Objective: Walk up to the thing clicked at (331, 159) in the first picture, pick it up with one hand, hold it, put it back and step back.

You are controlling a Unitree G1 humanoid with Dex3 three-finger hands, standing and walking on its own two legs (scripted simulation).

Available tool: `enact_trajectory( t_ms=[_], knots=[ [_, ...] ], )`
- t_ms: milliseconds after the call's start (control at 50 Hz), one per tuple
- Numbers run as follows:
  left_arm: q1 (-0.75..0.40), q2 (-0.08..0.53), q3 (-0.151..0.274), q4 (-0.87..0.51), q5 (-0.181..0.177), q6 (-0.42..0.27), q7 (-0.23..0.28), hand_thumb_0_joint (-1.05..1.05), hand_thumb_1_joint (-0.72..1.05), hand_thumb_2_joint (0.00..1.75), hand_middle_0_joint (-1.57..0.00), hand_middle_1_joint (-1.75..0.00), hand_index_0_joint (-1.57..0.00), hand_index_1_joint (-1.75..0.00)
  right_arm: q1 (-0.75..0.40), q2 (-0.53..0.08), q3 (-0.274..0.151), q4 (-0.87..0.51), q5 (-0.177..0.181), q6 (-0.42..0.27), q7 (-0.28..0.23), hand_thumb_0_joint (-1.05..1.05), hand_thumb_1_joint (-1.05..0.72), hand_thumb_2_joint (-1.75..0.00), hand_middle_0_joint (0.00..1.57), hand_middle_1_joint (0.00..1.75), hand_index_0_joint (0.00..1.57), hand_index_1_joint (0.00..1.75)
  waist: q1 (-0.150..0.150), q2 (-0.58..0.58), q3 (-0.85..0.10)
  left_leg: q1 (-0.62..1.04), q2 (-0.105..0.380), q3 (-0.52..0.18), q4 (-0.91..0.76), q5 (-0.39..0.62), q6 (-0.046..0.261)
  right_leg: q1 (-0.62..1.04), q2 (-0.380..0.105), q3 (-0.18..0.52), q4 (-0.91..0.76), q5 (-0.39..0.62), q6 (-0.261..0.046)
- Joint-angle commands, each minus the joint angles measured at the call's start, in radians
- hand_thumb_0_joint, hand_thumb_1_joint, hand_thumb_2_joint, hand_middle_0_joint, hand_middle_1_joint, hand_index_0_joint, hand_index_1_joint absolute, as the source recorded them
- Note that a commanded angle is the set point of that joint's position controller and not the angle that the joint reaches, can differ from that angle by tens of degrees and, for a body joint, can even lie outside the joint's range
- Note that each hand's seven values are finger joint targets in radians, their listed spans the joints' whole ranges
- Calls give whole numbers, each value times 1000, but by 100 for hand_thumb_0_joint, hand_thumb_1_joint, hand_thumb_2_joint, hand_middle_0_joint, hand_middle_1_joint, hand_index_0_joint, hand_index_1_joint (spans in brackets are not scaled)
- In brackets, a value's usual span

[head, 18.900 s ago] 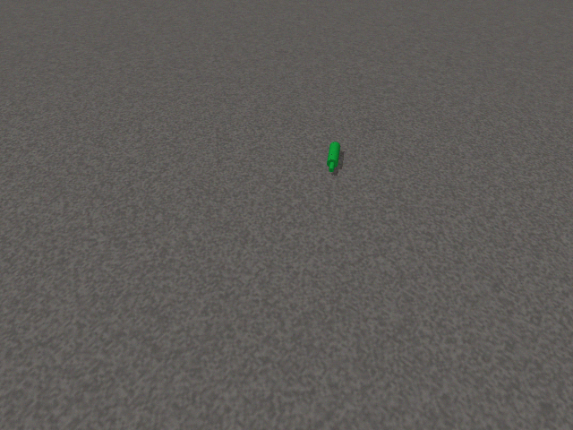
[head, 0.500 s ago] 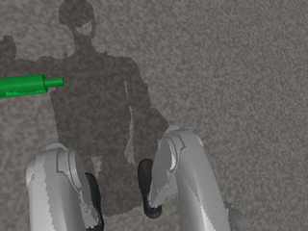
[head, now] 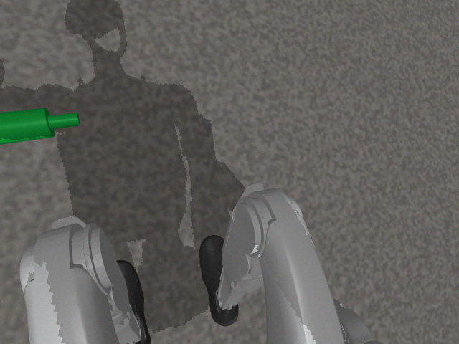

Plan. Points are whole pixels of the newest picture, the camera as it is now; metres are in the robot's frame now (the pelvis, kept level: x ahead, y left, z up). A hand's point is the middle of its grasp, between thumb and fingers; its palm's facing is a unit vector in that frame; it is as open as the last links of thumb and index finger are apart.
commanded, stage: rise first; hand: left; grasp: from above
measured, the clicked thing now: (20, 126) +0.49 +0.31 -0.30
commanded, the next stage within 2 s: approach in 1.54 s
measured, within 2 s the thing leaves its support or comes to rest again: neither
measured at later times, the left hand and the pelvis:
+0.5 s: hand out of the picture +0.45 +0.37 -0.19, palm faces -0.46 -0.10 -0.88, open 14.2 cm; pelvis +0.00 +0.00 -0.01, yaw -1 degrees
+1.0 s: hand out of the picture +0.44 +0.36 -0.18, palm faces -0.47 -0.10 -0.88, open 14.2 cm; pelvis +0.00 +0.00 -0.01, yaw +0 degrees
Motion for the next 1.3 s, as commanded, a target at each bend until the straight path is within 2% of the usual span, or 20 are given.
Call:
enact_trajectory(
  t_ms=[0,100,160,200,300,360,560,640,680,780,840,900,960,1020,1040,1060,1160,1220,1260,1280],
  knots=[
    [-269,284,25,-121,-15,2,29,0,-54,99,-6,-102,-7,-101,242,-274,-81,1,-3,0,-15,0,-91,-91,20,30,20,30,-12,370,-683,573,-55,-57,-242,249,-72,290,78,41,-200,230,27],
    [-256,289,33,-131,-29,4,27,0,-54,99,-8,-100,-8,-100,238,-277,-78,-3,-3,-3,-10,0,-92,-91,20,30,20,30,-4,377,-695,603,-53,-64,-232,287,-73,284,77,38,-188,249,28],
    [-257,342,64,-150,-20,-3,28,0,-55,99,-8,-99,-8,-100,233,-276,-75,-4,-1,1,-10,0,-92,-91,20,30,20,30,13,396,-727,600,-54,-59,-230,303,-75,310,80,41,-183,262,26],
    [-256,330,65,-155,-21,-2,27,0,-55,99,-8,-100,-7,-100,242,-276,-74,-8,-7,0,-6,0,-91,-91,20,30,20,30,-1,396,-716,602,-54,-60,-230,315,-76,316,77,38,-182,276,28],
    [-260,309,41,-115,-27,-12,29,0,-56,100,-7,-100,-7,-100,229,-274,-67,-6,-6,0,-6,0,-91,-91,20,30,20,30,-12,355,-676,526,-56,-51,-216,240,-67,314,82,39,-192,229,30],
    [-254,335,47,-143,-15,-18,29,0,-56,100,-7,-101,-7,-101,228,-273,-65,-6,-6,0,-8,0,-92,-91,20,30,20,30,4,399,-708,567,-55,-50,-219,260,-71,313,86,40,-192,235,27],
    [-283,296,24,-136,-15,-11,33,0,-56,101,-7,-99,-6,-100,244,-282,-68,0,-6,-7,0,0,-91,-91,20,30,20,30,-22,416,-684,613,-54,-78,-232,296,-80,260,76,28,-168,255,25],
    [-255,348,63,-138,-5,-3,35,0,-56,101,-8,-99,-7,-100,245,-281,-68,-7,-3,-7,0,0,-91,-91,20,30,20,30,-1,406,-697,599,-55,-64,-229,297,-77,291,77,34,-177,265,27],
    [-258,296,44,-144,-16,0,33,0,-56,101,-8,-98,-7,-99,237,-281,-72,-9,-5,-6,3,0,-91,-91,20,30,20,30,-11,421,-711,621,-55,-76,-240,303,-82,276,76,27,-170,263,26],
    [-256,335,59,-132,-6,5,27,0,-56,101,-9,-98,-8,-99,243,-282,-71,-16,-1,-4,2,0,-91,-91,20,30,20,30,-13,388,-687,573,-58,-55,-229,277,-72,297,76,37,-187,256,28],
    [-281,280,26,-92,-20,1,24,0,-55,101,-8,-99,-7,-100,233,-279,-66,-14,-3,-10,1,0,-91,-90,20,30,20,30,-38,355,-650,532,-60,-56,-229,229,-69,282,78,36,-195,225,28],
    [-280,346,50,-90,1,-6,20,0,-55,101,-8,-98,-7,-99,247,-277,-54,-5,-3,-11,-2,0,-91,-90,20,30,20,30,-24,373,-644,538,-61,-54,-230,219,-72,277,75,38,-189,211,26],
    [-292,300,28,-67,-5,-12,19,0,-54,101,-9,-97,-8,-98,244,-271,-44,-8,-8,-17,-1,0,-91,-90,20,30,20,30,-51,368,-634,552,-57,-57,-216,243,-72,273,77,33,-186,233,30],
    [-301,331,30,-88,-7,-23,31,0,-53,99,-10,-96,-9,-97,227,-283,-52,-13,-9,-17,-3,0,-91,-90,20,30,20,30,-31,387,-659,521,-60,-52,-222,209,-74,296,79,34,-186,210,26],
    [-281,375,62,-93,7,-21,33,0,-52,98,-11,-96,-10,-97,235,-275,-41,-11,-13,-19,-3,0,-91,-90,20,30,20,30,-19,395,-672,542,-60,-46,-217,237,-73,317,80,37,-185,231,27],
    [-300,347,36,-107,2,-20,30,0,-53,99,-10,-96,-9,-97,229,-284,-51,-17,-10,-19,-3,0,-91,-90,20,30,20,30,-21,405,-679,557,-61,-52,-221,231,-75,285,80,35,-178,218,24],
    [-264,387,80,-119,8,-14,34,0,-55,101,-9,-98,-8,-99,237,-279,-46,-16,-15,-21,-4,0,-91,-90,20,30,20,30,-11,406,-692,565,-59,-44,-215,259,-71,305,79,37,-185,241,27],
    [-265,325,38,-124,-11,-12,27,0,-56,101,-9,-97,-8,-98,232,-279,-54,-14,-13,-21,-1,0,-91,-90,20,30,20,30,-16,415,-682,550,-59,-46,-219,247,-72,297,80,33,-185,231,26],
    [-237,379,71,-121,-3,-6,24,0,-55,101,-8,-98,-7,-99,238,-287,-63,-15,-7,-20,-2,0,-91,-90,20,30,20,30,-5,397,-690,548,-59,-47,-228,243,-71,309,81,35,-189,228,26],
    [-247,357,56,-145,-8,-8,20,0,-55,101,-8,-98,-7,-99,234,-278,-63,-18,-6,-17,-1,0,-91,-90,20,30,20,30,1,391,-714,540,-59,-42,-222,248,-70,324,82,37,-193,234,26]
  ],
)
